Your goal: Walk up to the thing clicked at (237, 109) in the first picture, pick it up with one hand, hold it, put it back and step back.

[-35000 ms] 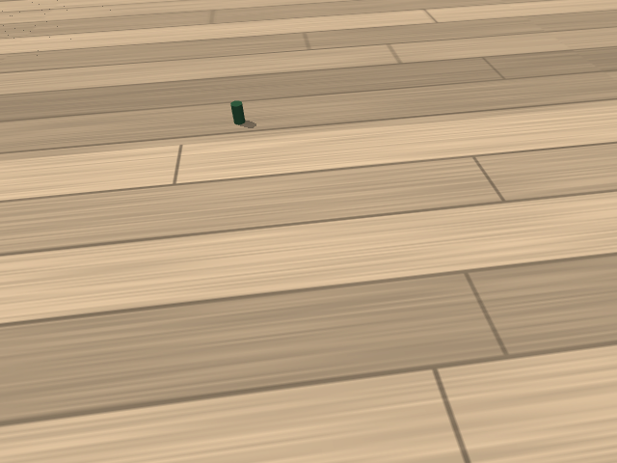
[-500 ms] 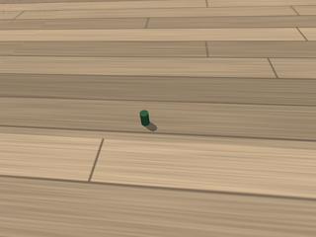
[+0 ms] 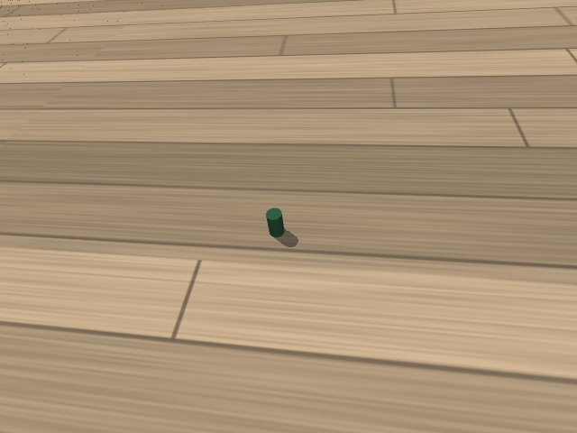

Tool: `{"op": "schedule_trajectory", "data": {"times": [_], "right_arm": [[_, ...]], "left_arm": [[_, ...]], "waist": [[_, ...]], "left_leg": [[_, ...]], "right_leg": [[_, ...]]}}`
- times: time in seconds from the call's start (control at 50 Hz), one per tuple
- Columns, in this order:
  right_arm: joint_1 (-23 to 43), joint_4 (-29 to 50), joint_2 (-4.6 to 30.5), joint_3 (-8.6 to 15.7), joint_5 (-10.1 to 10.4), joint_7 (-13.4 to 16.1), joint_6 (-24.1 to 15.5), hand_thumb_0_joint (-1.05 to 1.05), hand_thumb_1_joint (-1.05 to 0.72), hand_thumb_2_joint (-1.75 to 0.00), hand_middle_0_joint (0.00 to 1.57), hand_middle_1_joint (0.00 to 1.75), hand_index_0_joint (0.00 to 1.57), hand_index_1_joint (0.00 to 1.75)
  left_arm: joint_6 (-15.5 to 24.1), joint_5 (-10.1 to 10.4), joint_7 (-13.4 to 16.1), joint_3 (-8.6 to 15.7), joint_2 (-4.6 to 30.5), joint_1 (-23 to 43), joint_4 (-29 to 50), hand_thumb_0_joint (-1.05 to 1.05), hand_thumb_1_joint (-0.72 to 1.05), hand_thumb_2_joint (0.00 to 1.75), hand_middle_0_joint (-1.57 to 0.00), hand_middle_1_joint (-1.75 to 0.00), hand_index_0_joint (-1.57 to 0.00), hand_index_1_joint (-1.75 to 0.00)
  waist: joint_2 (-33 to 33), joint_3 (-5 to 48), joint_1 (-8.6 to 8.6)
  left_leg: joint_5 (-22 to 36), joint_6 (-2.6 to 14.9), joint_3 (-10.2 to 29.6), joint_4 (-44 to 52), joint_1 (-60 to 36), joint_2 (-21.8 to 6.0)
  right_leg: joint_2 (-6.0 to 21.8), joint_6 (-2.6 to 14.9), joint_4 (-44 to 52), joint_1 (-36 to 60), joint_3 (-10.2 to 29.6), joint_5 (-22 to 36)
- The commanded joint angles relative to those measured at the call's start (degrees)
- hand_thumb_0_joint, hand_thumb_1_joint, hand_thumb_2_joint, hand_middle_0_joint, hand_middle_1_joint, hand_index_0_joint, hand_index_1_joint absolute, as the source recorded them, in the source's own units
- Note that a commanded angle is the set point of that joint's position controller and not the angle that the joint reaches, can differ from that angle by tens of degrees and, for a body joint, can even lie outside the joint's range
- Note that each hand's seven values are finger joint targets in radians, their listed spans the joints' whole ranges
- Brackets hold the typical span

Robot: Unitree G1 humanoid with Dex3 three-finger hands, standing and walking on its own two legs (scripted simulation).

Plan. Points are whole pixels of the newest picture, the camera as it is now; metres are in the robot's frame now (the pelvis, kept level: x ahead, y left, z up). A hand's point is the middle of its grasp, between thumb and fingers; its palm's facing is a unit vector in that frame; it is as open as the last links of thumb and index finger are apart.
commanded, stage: step back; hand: left
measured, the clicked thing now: (275, 222) +1.05 +0.18 -0.71
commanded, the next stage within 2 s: stand in 0.30 s
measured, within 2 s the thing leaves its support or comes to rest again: neither
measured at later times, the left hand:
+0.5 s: hand out of the picture +0.10 +0.29 -0.15, palm faces -0.02 -0.94 -0.34, open 7.4 cm
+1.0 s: hand out of the picture +0.10 +0.28 -0.14, palm faces -0.04 -0.94 -0.35, open 7.4 cm
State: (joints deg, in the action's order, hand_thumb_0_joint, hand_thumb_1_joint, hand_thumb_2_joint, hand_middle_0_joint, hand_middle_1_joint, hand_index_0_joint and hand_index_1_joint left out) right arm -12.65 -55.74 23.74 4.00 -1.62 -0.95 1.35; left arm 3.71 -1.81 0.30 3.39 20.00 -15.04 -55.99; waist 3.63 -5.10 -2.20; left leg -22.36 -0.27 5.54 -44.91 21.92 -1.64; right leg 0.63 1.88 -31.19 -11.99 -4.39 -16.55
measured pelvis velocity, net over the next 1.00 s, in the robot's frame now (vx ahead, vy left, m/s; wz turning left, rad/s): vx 0.02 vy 0.02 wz -0.01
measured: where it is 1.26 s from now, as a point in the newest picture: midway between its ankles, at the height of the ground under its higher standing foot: outside the picture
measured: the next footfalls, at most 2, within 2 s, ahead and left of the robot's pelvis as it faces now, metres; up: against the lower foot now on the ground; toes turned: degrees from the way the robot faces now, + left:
left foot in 0.08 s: +0.09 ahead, +0.16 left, +0.00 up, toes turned +1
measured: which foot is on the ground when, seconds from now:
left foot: up 0.00-0.06, down 0.08-1.00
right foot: down 0.00-1.00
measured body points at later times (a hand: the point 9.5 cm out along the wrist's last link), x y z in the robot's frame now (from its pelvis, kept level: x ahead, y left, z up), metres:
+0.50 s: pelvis +0.02 +0.03 +0.01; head +0.04 +0.04 +0.46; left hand +0.10 +0.34 -0.12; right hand +0.15 -0.26 -0.12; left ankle +0.05 +0.16 -0.73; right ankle +0.01 -0.10 -0.73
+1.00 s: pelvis +0.02 +0.02 +0.01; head +0.02 +0.02 +0.46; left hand +0.10 +0.33 -0.12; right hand +0.09 -0.28 -0.12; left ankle +0.05 +0.16 -0.73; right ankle +0.01 -0.10 -0.73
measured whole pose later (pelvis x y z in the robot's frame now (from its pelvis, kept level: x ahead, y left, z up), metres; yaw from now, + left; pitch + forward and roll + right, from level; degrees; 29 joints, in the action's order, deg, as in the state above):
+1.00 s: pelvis +0.02 +0.02 +0.01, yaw -1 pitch -3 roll +0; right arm -5.4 -66.3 20.0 0.4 -0.4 -0.8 -0.6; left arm 1.3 -0.6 -0.5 0.0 20.1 -5.5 -65.9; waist 0.5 -3.1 0.3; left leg -7.2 -1.5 -1.1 -18.5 8.4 -2.2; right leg 1.0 -0.7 -18.5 -4.2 -1.3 -11.4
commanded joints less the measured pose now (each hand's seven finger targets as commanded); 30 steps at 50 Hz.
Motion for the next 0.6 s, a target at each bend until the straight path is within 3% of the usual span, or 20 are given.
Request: {"op": "schedule_trajectory", "data": {"times": [0.0, 0.04, 0.06, 0.08, 0.1, 0.12, 0.14, 0.16, 0.18, 0.22, 0.24, 0.26, 0.28, 0.3, 0.32, 0.34, 0.42, 0.58], "right_arm": [[1.1, 3.3, 6.1, 1.1, 0.1, 0.8, -1.8, 0.0, -0.9, -0.9, 0.2, 0.3, 0.2, 0.3], [0.2, 2.3, 6.1, 1.1, 0.3, 1.1, -2.1, 0.0, -0.9, -0.9, 0.2, 0.3, 0.2, 0.3], [-0.7, 1.8, 7.2, 1.5, 0.1, 1.4, -2.4, 0.0, -0.9, -0.9, 0.2, 0.3, 0.2, 0.3], [-0.4, 1.8, 9.9, 2.1, -0.3, 1.7, -2.6, 0.0, -0.9, -0.9, 0.2, 0.3, 0.2, 0.3], [2.0, 2.9, 11.8, 2.2, -0.3, 1.9, -2.9, 0.0, -0.9, -0.9, 0.2, 0.3, 0.2, 0.3], [5.0, 3.2, 13.5, 2.0, 0.6, 1.7, -2.8, 0.0, -0.9, -0.9, 0.2, 0.3, 0.2, 0.3], [7.1, 3.1, 12.7, 1.8, 0.5, 1.5, -2.5, 0.0, -0.9, -0.9, 0.2, 0.3, 0.2, 0.3], [8.2, 2.9, 12.0, 1.6, 0.3, 1.5, -2.1, 0.0, -0.9, -0.9, 0.2, 0.3, 0.2, 0.3], [9.9, 3.0, 11.5, 1.4, 0.0, 1.4, -1.7, 0.0, -0.9, -0.9, 0.2, 0.3, 0.2, 0.3], [12.1, 2.7, 9.3, 0.5, 0.5, 1.4, -1.7, 0.0, -0.9, -0.9, 0.2, 0.3, 0.2, 0.3], [12.3, 2.5, 8.3, 0.1, 0.7, 1.4, -1.8, 0.0, -0.9, -0.9, 0.2, 0.3, 0.2, 0.3], [11.6, 2.0, 7.3, -0.1, 0.8, 1.3, -1.8, 0.0, -0.9, -0.9, 0.2, 0.3, 0.2, 0.3], [7.3, 0.5, 7.7, -0.3, 1.5, 1.1, -2.2, 0.0, -0.9, -0.9, 0.2, 0.3, 0.2, 0.3], [8.1, -0.4, 8.4, -0.4, 1.3, 0.9, -2.5, 0.0, -0.9, -0.9, 0.2, 0.3, 0.2, 0.3], [8.6, -1.3, 9.2, -0.4, 1.1, 0.9, -3.0, 0.0, -0.9, -0.9, 0.2, 0.3, 0.2, 0.3], [11.1, -1.3, 9.6, -0.4, 0.9, 0.8, -3.3, 0.0, -0.9, -0.9, 0.2, 0.3, 0.2, 0.3], [10.1, -2.6, 8.1, -1.0, 1.1, 0.9, -3.9, 0.0, -0.9, -0.9, 0.2, 0.3, 0.2, 0.3], [12.0, -4.7, 7.8, -1.3, 1.4, 0.9, -3.7, 0.0, -0.9, -0.9, 0.2, 0.3, 0.2, 0.3]], "left_arm": [[0.4, 0.7, 1.2, 3.4, 15.6, 3.4, 4.8, 0.0, 0.9, 0.9, -0.2, -0.3, -0.2, -0.3], [-0.4, 1.3, 1.3, 3.1, 15.4, 3.8, 4.8, 0.0, 0.9, 0.9, -0.2, -0.3, -0.2, -0.3], [-0.6, 1.4, 1.4, 2.5, 14.4, 4.1, 5.3, 0.0, 0.9, 0.9, -0.2, -0.3, -0.2, -0.3], [-0.9, 1.7, 1.2, 1.8, 12.5, 3.6, 6.1, 0.0, 0.9, 0.9, -0.2, -0.3, -0.2, -0.3], [-1.3, 2.3, 1.2, 1.3, 10.8, 2.8, 6.0, 0.0, 0.9, 0.9, -0.2, -0.3, -0.2, -0.3], [-2.1, 2.7, 1.4, 1.5, 11.5, 2.9, 4.3, 0.0, 0.9, 0.9, -0.2, -0.3, -0.2, -0.3], [-2.2, 2.4, 1.4, 1.4, 12.1, 3.4, 3.0, 0.0, 0.9, 0.9, -0.2, -0.3, -0.2, -0.3], [-2.2, 2.2, 1.2, 1.2, 12.1, 3.5, 2.2, 0.0, 0.9, 0.9, -0.2, -0.3, -0.2, -0.3], [-2.0, 1.9, 1.1, 1.3, 12.1, 2.8, 1.5, 0.0, 0.9, 0.9, -0.2, -0.3, -0.2, -0.3], [-1.3, 1.6, 1.1, 1.3, 12.9, 0.7, 0.0, 0.0, 0.9, 0.9, -0.2, -0.3, -0.2, -0.3], [-1.1, 1.4, 1.2, 1.7, 13.8, 1.2, -0.3, 0.0, 0.9, 0.9, -0.2, -0.3, -0.2, -0.3], [-0.7, 1.2, 1.3, 1.8, 15.1, 3.2, -0.3, 0.0, 0.9, 0.9, -0.2, -0.3, -0.2, -0.3], [-1.0, 0.8, 0.8, 0.2, 14.3, 6.8, -0.8, 0.0, 0.9, 0.9, -0.2, -0.3, -0.2, -0.3], [-1.1, 1.1, 0.3, -0.2, 13.2, 8.4, -0.7, 0.0, 0.9, 0.9, -0.2, -0.3, -0.2, -0.3], [-1.2, 1.3, 0.2, -0.5, 12.1, 8.6, -1.2, 0.0, 0.9, 0.9, -0.2, -0.3, -0.2, -0.3], [-1.2, 1.6, 0.1, -1.0, 11.1, 7.4, -1.7, 0.0, 0.9, 0.9, -0.2, -0.3, -0.2, -0.3], [-0.8, 1.8, 0.2, -0.9, 12.5, 9.1, -3.4, 0.0, 0.9, 0.9, -0.2, -0.3, -0.2, -0.3], [-1.0, 1.5, 0.1, -1.3, 12.1, 11.0, -5.4, 0.0, 0.9, 0.9, -0.2, -0.3, -0.2, -0.3]], "waist": [[-13.6, 5.4, 0.69], [-11.6, 6.9, 1.7], [-9.5, 8.8, 2.36], [-3.9, 10.9, 1.94], [1.0, 11.7, 1.1], [3.7, 11.3, 0.9], [4.9, 9.3, 0.62], [5.1, 7.9, 0.35], [5.5, 6.6, -0.01], [4.5, 5.2, -1.13], [2.4, 5.3, -0.69], [-0.1, 6.1, 0.46], [-0.5, 5.4, 3.67], [-1.0, 4.2, 3.39], [0.0, 5.2, 2.72], [0.8, 6.2, 1.3], [-2.6, 8.9, 2.07], [-2.2, 7.8, 1.99]], "left_leg": [[3.6, 0.54, -7.0, 8.1, -4.5, 0.9], [13.6, 1.45, -8.4, 16.7, -8.3, 1.7], [21.4, 2.68, -5.4, 17.4, -11.1, 0.2], [28.5, 4.85, 2.1, 17.8, -14.5, -6.0], [28.4, 8.74, 10.2, 20.0, -14.9, -12.3], [24.1, 13.59, 11.5, 20.2, -10.3, -15.5], [19.8, 13.59, 11.6, 21.4, -6.9, -15.6], [15.3, 12.0, 9.2, 22.3, -3.2, -14.3], [10.4, 9.92, 6.3, 22.4, -2.6, -12.1], [10.8, 5.38, 3.0, 18.7, -1.4, -8.5], [12.7, 3.98, 1.4, 16.1, -1.1, -6.8], [12.5, 2.86, 0.4, 15.0, -2.8, -5.3], [9.1, 2.47, 1.1, 20.5, -7.9, -4.2], [9.1, 2.89, 2.0, 22.5, -10.1, -5.5], [12.5, 3.49, 4.1, 23.9, -10.3, -7.6], [14.0, 3.64, 4.3, 23.6, -10.8, -8.1], [29.3, 2.72, 1.0, 22.5, -15.7, -7.2], [23.9, 1.63, -0.6, 26.5, -15.5, -6.2]], "right_leg": [[12.8, 6.36, 3.1, 1.4, 8.7, 32.9], [10.8, 4.05, -2.8, 2.5, 6.6, 35.2], [9.7, 2.56, -5.8, 1.7, 6.5, 32.9], [6.9, 0.95, -9.3, -2.4, 5.6, 25.3], [2.1, -0.93, -12.5, -5.0, 4.1, 11.9], [0.0, -0.87, -11.8, -2.2, 2.6, -4.9], [0.5, -0.58, -10.8, -0.4, 3.3, -11.4], [0.6, -0.23, -8.4, 1.6, 3.5, -10.7], [0.8, -0.05, -4.3, 1.7, 3.3, -8.6], [3.1, 0.36, 1.5, 4.0, 6.3, 3.5], [4.6, 0.78, 3.5, 5.0, 9.1, 8.0], [7.0, 1.89, 5.5, 2.8, 13.4, 7.2], [8.3, 1.87, 7.3, -2.1, 13.1, 3.7], [6.4, 0.68, 7.5, -3.5, 11.3, 2.2], [4.3, -0.34, 5.8, -0.3, 8.4, 4.8], [4.4, -0.71, 7.3, 1.3, 7.9, 5.8], [6.0, -0.94, 8.5, 5.3, 8.2, 16.7], [6.9, -1.48, 13.3, 7.0, 8.2, 14.3]]}}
